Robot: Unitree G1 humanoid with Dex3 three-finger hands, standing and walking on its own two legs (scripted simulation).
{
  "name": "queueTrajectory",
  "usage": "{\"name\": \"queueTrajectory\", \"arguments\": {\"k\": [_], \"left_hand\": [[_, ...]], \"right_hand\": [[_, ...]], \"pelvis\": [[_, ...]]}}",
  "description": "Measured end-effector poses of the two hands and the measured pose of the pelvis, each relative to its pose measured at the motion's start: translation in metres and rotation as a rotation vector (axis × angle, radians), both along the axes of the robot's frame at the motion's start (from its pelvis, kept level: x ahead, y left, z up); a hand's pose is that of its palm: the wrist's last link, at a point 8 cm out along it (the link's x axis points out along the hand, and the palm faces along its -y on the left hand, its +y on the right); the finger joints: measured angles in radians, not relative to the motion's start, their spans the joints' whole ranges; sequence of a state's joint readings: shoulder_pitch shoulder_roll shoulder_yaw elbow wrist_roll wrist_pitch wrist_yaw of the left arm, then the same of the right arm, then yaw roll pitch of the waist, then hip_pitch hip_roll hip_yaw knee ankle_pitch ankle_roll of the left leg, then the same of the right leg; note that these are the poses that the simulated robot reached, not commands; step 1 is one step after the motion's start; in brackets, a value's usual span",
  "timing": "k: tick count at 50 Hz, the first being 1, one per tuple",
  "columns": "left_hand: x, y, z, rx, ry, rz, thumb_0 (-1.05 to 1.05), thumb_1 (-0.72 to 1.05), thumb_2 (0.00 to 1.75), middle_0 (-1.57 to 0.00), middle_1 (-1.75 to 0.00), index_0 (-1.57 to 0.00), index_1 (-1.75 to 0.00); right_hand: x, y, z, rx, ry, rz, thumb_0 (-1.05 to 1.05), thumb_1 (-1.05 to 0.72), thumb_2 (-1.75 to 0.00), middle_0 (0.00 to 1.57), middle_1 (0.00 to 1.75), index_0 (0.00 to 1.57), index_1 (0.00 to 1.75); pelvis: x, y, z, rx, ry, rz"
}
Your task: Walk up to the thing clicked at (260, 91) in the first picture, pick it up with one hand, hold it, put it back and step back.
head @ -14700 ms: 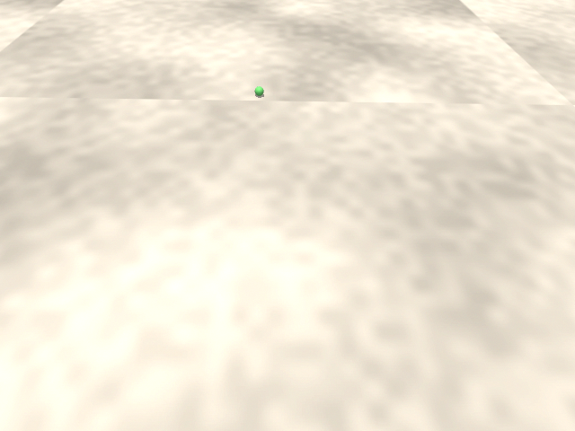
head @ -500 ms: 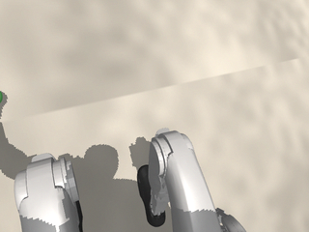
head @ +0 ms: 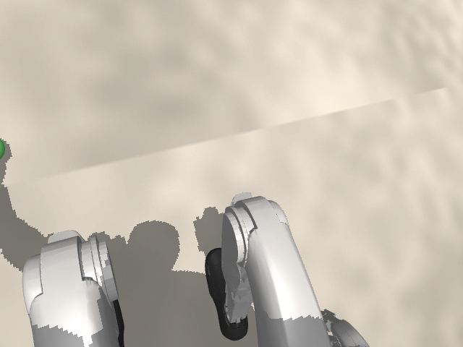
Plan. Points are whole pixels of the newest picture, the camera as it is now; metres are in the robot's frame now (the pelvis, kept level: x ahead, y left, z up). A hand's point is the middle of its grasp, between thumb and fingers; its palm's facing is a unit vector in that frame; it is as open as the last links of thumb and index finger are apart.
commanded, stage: rise first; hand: left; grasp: from above
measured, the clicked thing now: out of the picture +0.49 +0.33 -0.29
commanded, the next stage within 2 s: none
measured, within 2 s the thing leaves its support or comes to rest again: neither
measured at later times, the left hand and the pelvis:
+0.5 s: hand out of the picture +0.45 +0.36 -0.17, palm faces -0.44 -0.10 -0.89, open 14.0 cm; pelvis +0.00 +0.00 +0.00, yaw +0 degrees
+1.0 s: hand out of the picture +0.45 +0.36 -0.17, palm faces -0.44 -0.10 -0.89, open 13.7 cm; pelvis +0.00 +0.00 +0.00, yaw +0 degrees
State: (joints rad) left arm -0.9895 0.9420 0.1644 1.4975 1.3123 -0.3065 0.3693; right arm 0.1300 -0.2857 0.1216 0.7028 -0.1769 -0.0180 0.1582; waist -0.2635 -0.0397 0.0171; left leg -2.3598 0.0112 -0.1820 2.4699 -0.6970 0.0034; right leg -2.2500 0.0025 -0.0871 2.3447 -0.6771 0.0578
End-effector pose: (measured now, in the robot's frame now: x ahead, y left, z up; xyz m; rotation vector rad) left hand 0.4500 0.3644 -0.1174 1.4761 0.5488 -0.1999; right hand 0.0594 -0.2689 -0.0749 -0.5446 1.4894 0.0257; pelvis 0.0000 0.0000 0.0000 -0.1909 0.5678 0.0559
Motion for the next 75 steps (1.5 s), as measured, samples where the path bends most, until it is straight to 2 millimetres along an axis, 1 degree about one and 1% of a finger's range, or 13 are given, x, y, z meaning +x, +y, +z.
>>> {"name": "queueTrajectory", "arguments": {"k": [9,22,31,38,46,52,57,62,69,75], "left_hand": [[-0.0027,0.0024,0.002,-0.004,0.01,-0.001,0.0,-0.54,1.02,-0.1,-1.01,-0.09,-1.02],[0.0046,-0.0012,0.0037,-0.009,-0.015,-0.017,0.0,-0.53,1.01,-0.12,-1.0,-0.1,-1.01],[0.0021,0.0009,0.007,0.005,0.002,-0.002,0.0,-0.52,1.0,-0.13,-0.99,-0.11,-1.0],[-0.0016,0.0019,0.0058,-0.003,0.022,-0.007,0.0,-0.5,0.99,-0.14,-0.97,-0.12,-0.98],[0.0006,-0.001,0.0027,-0.02,-0.002,-0.028,0.0,-0.48,0.97,-0.16,-0.95,-0.15,-0.96],[0.0016,-0.0008,0.0056,-0.005,-0.018,-0.027,0.0,-0.47,0.97,-0.17,-0.94,-0.15,-0.96],[-0.0003,0.0015,0.006,0.005,0.0,-0.008,0.0,-0.46,0.96,-0.17,-0.94,-0.15,-0.95],[-0.0014,0.0024,0.0021,0.001,0.024,-0.002,0.0,-0.45,0.95,-0.18,-0.93,-0.17,-0.94],[0.0011,0.0,-0.0014,-0.017,0.008,-0.019,0.0,-0.42,0.93,-0.2,-0.92,-0.19,-0.92],[0.003,0.0,0.0019,-0.006,-0.011,-0.024,0.0,-0.42,0.93,-0.2,-0.91,-0.19,-0.92]], "right_hand": [[-0.0009,-0.0002,0.0009,0.002,0.004,0.003,0.0,-0.91,-0.9,0.2,0.3,0.2,0.3],[-0.0021,0.0009,0.0043,-0.009,-0.002,-0.007,0.0,-0.91,-0.9,0.2,0.3,0.2,0.3],[-0.0033,0.0029,0.0033,0.004,-0.005,-0.014,0.0,-0.91,-0.9,0.2,0.3,0.2,0.3],[-0.0035,0.0029,0.0035,0.005,-0.004,-0.005,0.0,-0.91,-0.89,0.2,0.3,0.2,0.3],[-0.0049,0.0017,0.0062,-0.013,-0.008,0.0,0.0,-0.91,-0.89,0.2,0.3,0.2,0.3],[-0.0059,0.0025,0.0066,-0.01,-0.009,-0.007,0.0,-0.91,-0.89,0.2,0.3,0.2,0.3],[-0.0056,0.0041,0.0056,0.001,-0.016,-0.01,0.0,-0.91,-0.89,0.2,0.3,0.2,0.3],[-0.0058,0.005,0.005,0.005,-0.015,-0.003,0.0,-0.9,-0.89,0.2,0.3,0.2,0.3],[-0.0073,0.0035,0.0058,-0.003,-0.002,0.003,0.0,-0.9,-0.89,0.2,0.3,0.2,0.3],[-0.0063,0.0025,0.0057,-0.005,-0.004,-0.003,0.0,-0.9,-0.89,0.2,0.3,0.2,0.3]], "pelvis": [[-0.0015,-0.0005,0.0013,0.003,-0.003,0.002],[-0.0007,0.0011,0.0015,-0.003,0.0,0.003],[-0.0016,0.0014,0.0034,-0.002,0.005,0.005],[-0.003,0.0006,0.0033,-0.001,-0.002,0.005],[-0.0036,0.0014,0.001,-0.007,-0.011,0.003],[-0.0031,0.002,0.0015,-0.007,-0.006,0.005],[-0.0033,0.0022,0.0024,-0.005,-0.002,0.004],[-0.004,0.0021,0.0024,-0.004,-0.004,0.005],[-0.003,0.0013,0.0004,-0.007,-0.007,0.004],[-0.0017,0.0016,0.0003,-0.008,-0.005,0.003]]}}
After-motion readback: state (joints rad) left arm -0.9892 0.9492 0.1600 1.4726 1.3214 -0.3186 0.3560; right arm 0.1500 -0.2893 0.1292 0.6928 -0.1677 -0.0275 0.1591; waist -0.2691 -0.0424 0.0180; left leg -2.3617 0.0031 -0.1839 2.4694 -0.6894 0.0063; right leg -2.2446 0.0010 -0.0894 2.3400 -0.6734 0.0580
